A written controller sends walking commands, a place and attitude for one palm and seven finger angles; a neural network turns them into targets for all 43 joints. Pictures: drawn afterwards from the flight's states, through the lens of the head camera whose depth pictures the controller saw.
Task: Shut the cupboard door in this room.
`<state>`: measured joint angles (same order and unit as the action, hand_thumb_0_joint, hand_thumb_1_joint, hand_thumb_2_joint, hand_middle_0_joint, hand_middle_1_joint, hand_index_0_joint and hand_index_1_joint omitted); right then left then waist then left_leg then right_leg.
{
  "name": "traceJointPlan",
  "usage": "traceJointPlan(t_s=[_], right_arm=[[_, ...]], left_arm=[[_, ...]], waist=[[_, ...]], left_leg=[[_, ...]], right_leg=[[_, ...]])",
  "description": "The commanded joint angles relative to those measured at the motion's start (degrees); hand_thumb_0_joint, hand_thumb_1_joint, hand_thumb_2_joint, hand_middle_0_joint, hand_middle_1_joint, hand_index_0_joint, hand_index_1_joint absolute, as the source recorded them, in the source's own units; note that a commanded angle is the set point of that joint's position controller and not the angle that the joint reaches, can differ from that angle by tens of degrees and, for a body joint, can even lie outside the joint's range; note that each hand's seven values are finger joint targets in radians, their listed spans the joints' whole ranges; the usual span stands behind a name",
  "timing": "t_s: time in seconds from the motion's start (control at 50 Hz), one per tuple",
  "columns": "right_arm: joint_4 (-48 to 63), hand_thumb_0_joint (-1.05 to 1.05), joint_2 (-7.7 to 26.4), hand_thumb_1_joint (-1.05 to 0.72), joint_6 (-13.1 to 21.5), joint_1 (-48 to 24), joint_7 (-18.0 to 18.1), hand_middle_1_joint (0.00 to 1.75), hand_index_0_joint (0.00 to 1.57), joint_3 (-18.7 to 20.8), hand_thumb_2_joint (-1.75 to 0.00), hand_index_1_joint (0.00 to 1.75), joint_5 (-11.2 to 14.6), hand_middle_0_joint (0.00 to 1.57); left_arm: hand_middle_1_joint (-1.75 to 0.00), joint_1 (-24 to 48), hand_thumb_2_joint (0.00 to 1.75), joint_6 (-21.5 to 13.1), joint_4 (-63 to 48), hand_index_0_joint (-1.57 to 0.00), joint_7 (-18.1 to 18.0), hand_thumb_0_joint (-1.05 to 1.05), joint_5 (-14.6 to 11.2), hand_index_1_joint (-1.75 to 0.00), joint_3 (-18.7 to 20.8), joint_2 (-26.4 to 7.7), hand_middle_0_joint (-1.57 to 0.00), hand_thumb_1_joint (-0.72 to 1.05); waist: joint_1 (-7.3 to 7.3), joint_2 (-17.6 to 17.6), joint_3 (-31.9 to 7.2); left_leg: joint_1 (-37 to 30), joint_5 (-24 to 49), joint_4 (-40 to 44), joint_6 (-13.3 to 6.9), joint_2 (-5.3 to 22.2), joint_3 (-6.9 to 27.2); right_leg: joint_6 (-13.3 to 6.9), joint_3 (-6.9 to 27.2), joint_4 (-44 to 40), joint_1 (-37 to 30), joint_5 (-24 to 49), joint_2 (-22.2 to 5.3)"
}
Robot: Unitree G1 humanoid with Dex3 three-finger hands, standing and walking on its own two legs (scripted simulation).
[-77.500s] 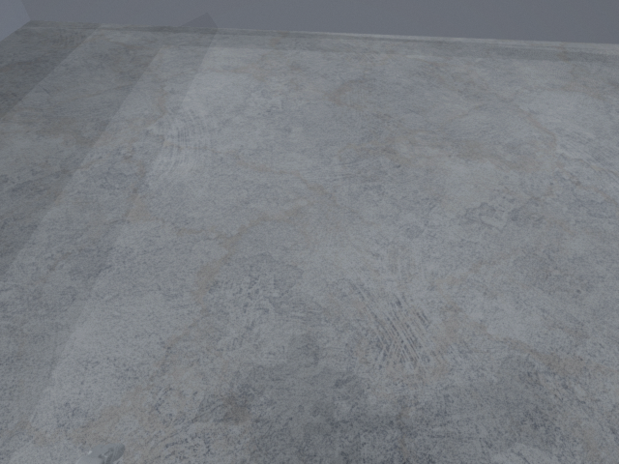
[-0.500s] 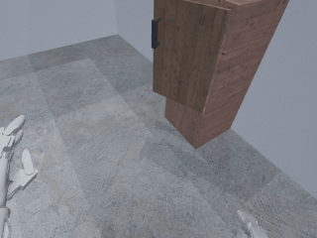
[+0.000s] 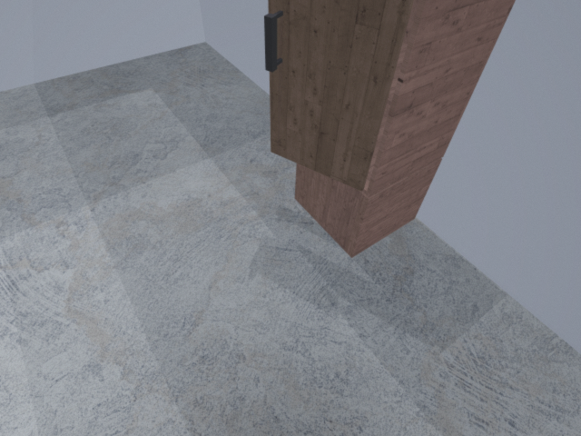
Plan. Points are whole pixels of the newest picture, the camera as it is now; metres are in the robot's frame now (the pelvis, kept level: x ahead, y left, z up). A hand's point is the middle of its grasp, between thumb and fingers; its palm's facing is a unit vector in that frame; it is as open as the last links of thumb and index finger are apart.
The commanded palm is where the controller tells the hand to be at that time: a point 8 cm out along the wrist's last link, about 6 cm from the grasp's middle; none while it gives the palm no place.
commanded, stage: let the arm hang, fingers relaxed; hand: left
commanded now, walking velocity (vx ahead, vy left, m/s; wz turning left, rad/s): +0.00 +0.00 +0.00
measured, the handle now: (275, 41) +1.06 +0.10 +0.05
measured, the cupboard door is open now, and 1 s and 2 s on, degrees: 23 23 23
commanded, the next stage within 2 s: look to check the result in 0.56 s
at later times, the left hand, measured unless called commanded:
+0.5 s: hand out of the picture +0.05 +0.19 -0.17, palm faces -0.02 -0.98 -0.22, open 7.4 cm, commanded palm none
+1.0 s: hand out of the picture +0.06 +0.21 -0.16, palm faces -0.02 -0.96 -0.28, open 7.4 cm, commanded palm none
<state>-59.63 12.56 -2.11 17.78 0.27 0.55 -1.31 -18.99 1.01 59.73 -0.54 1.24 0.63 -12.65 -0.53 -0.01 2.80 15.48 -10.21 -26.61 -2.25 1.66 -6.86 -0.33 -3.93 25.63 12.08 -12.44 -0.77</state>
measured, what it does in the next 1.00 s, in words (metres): stands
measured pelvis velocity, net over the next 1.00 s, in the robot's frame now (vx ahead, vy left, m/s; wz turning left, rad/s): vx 0.03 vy -0.01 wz -0.01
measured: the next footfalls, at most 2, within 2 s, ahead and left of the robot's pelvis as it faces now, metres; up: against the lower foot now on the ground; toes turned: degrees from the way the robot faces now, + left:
none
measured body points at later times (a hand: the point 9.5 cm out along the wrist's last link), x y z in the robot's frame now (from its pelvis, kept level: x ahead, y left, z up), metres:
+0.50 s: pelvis +0.01 +0.00 +0.01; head +0.01 +0.00 +0.46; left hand +0.05 +0.24 -0.15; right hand +0.03 -0.25 -0.15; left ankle +0.05 +0.09 -0.74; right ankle +0.02 -0.12 -0.74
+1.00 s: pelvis +0.03 -0.01 +0.01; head +0.04 -0.01 +0.46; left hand +0.06 +0.26 -0.14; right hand +0.07 -0.27 -0.14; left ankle +0.05 +0.09 -0.74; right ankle +0.02 -0.12 -0.74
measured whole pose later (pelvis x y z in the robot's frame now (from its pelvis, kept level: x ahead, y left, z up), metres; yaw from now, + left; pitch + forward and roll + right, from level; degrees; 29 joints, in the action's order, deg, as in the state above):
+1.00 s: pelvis +0.03 -0.01 +0.01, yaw -1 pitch -1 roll +0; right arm -64.0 14.6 -0.2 10.6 0.7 0.6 -1.0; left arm -11.8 -0.8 65.6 -0.5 1.1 1.0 -14.6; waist -0.4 0.6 2.2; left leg 8.8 -9.2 -19.3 -1.4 1.2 -7.7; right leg -0.5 -3.0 19.7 6.4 -12.0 -0.6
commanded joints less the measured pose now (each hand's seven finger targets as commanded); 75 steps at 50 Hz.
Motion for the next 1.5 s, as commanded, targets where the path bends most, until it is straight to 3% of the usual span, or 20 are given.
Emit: traceJointPlan(t_s=[0.0,0.16,0.34,0.5,0.84,0.98,1.06,1.24,1.32,1.38,1.42,1.46,1.48], right_arm=[[1.88,0.0,8.24,-0.9,2.06,-0.17,0.95,0.3,0.2,2.06,-0.9,0.3,0.37,0.2],[-0.7,0.0,8.16,-0.9,2.31,-0.47,0.98,0.3,0.2,1.94,-0.9,0.3,0.37,0.2],[-1.72,0.0,7.34,-0.9,2.26,-2.26,0.86,0.3,0.2,1.68,-0.9,0.3,0.28,0.2],[-1.63,0.0,8.13,-0.9,2.86,-3.31,1.06,0.3,0.2,1.74,-0.9,0.3,0.37,0.2],[-1.97,0.0,10.76,-0.9,3.02,-5.43,1.26,0.3,0.2,1.88,-0.9,0.3,0.53,0.2],[-1.75,0.0,12.13,-0.9,3.15,-7.04,1.18,0.3,0.2,1.97,-0.9,0.3,0.62,0.2],[-1.98,0.0,12.33,-0.9,3.1,-8.03,1.08,0.3,0.2,1.81,-0.9,0.3,0.53,0.2],[-1.53,0.0,13.39,-0.9,3.2,-9.32,0.96,0.3,0.2,1.74,-0.9,0.3,0.47,0.2],[-1.51,0.0,7.49,-0.9,1.89,-6.67,0.74,0.3,0.2,0.7,-0.9,0.3,0.41,0.2],[0.28,0.0,8.09,-0.9,1.25,-6.77,0.64,0.3,0.2,1.41,-0.9,0.3,0.54,0.2],[1.34,0.0,7.02,-0.9,0.69,-6.73,0.47,0.3,0.2,1.81,-0.9,0.3,0.56,0.2],[3.09,0.0,6.28,-0.9,-0.2,-7.92,0.43,0.3,0.2,2.51,-0.9,0.3,0.34,0.2],[4.08,0.0,6.31,-0.9,-0.4,-8.13,0.45,0.3,0.2,2.93,-0.9,0.3,0.38,0.2]], left_arm=[[-0.3,1.41,0.9,-1.93,-1.24,-0.2,-0.83,0.0,-0.29,-0.3,1.69,-7.88,-0.2,0.9],[-0.3,2.29,0.9,-2.08,1.46,-0.2,-1.0,0.0,-0.3,-0.3,1.6,-7.88,-0.2,0.9],[-0.3,3.39,0.9,-1.88,2.08,-0.2,-0.97,0.0,-0.24,-0.3,1.49,-8.01,-0.2,0.9],[-0.3,4.43,0.9,-2.37,2.08,-0.2,-0.88,0.0,-0.3,-0.3,1.73,-8.42,-0.2,0.9],[-0.3,6.3,0.9,-2.68,3.11,-0.2,-0.72,0.0,-0.38,-0.3,1.8,-10.19,-0.2,0.9],[-0.3,6.86,0.9,-2.94,2.88,-0.2,-0.66,0.0,-0.37,-0.3,1.92,-11.61,-0.2,0.9],[-0.3,7.92,0.9,-2.88,2.82,-0.2,-0.62,0.0,-0.39,-0.3,1.8,-12.12,-0.2,0.9],[-0.3,9.22,0.9,-3.0,2.52,-0.2,-0.55,0.0,-0.43,-0.3,1.93,-13.15,-0.2,0.9],[-0.3,6.16,0.9,-1.56,2.33,-0.2,-1.26,0.0,-0.62,-0.3,1.56,-8.57,-0.2,0.9],[-0.3,4.68,0.9,-1.04,0.81,-0.2,-1.47,0.0,-0.38,-0.3,2.79,-10.26,-0.2,0.9],[-0.3,4.27,0.9,-0.73,-0.41,-0.2,-1.64,0.0,-0.31,-0.3,3.61,-11.51,-0.2,0.9],[-0.3,3.94,0.9,-0.57,-1.78,-0.2,-1.87,0.0,-0.04,-0.3,4.16,-11.78,-0.2,0.9],[-0.3,4.26,0.9,-0.58,-2.45,-0.2,-2.14,0.0,0.46,-0.3,4.47,-11.59,-0.2,0.9]], waist=[[-0.21,0.31,-0.42],[-0.13,-3.01,0.89],[0.17,-0.17,2.62],[0.12,1.57,-0.48],[-0.1,-0.41,-1.78],[0.06,-0.51,-3.28],[-0.04,0.14,-1.61],[0.04,0.81,-2.5],[0.34,0.05,-2.85],[1.03,-1.29,-3.64],[1.39,-5.18,-3.32],[2.18,-9.23,-1.04],[2.25,-9.76,-0.77]], left_leg=[[-3.0,-7.99,8.4,0.14,5.69,8.63],[-5.01,-4.78,9.18,0.07,5.79,7.67],[-4.41,-6.19,10.95,0.51,5.57,7.58],[-6.51,-0.37,10.48,0.59,5.97,7.48],[-9.29,3.54,10.71,0.6,6.59,7.43],[-11.02,6.53,10.27,0.5,6.75,7.5],[-10.27,5.78,11.01,0.74,6.75,7.49],[-10.42,8.01,10.86,0.93,6.57,7.91],[-7.51,12.73,6.75,1.84,5.71,7.53],[-3.6,13.36,1.54,2.19,4.22,7.09],[0.97,7.58,-5.14,3.02,1.78,5.43],[6.88,-14.14,-18.96,3.58,0.19,4.38],[8.95,-18.83,-24.8,3.41,0.39,5.46]], right_leg=[[-3.11,7.5,-7.96,3.25,-4.73,-4.72],[-2.69,7.72,-8.84,3.68,-3.45,-5.03],[-2.2,7.8,-9.34,3.32,-3.3,-4.89],[-2.29,7.27,-9.11,0.35,2.15,-5.24],[-2.32,7.31,-10.07,-1.71,5.31,-5.6],[-2.38,7.37,-10.21,-2.49,8.48,-5.89],[-2.23,7.39,-10.65,-2.49,8.14,-6.06],[-2.11,6.89,-10.58,-4.31,10.17,-6.57],[-1.06,4.1,-5.47,-5.13,14.08,-7.78],[-2.48,3.88,-3.23,-6.65,17.5,-9.98],[-5.5,5.85,-3.78,-8.09,19.51,-14.3],[-10.59,8.12,-5.82,-7.56,24.33,-19.94],[-12.32,8.57,-5.49,-7.26,27.51,-21.95]])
